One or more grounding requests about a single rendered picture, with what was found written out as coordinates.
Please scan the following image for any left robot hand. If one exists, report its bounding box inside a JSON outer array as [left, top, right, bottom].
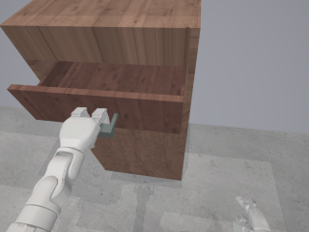
[[59, 107, 110, 154]]

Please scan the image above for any robot left forearm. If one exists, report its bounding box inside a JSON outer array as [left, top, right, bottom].
[[6, 147, 85, 232]]

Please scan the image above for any cabinet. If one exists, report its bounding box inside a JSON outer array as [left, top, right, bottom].
[[0, 0, 202, 181]]

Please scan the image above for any handle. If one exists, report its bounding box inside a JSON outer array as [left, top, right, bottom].
[[98, 113, 119, 138]]

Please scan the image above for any drawer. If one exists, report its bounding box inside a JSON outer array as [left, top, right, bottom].
[[7, 61, 187, 134]]

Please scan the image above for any right robot hand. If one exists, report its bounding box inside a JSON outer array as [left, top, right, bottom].
[[232, 196, 270, 232]]

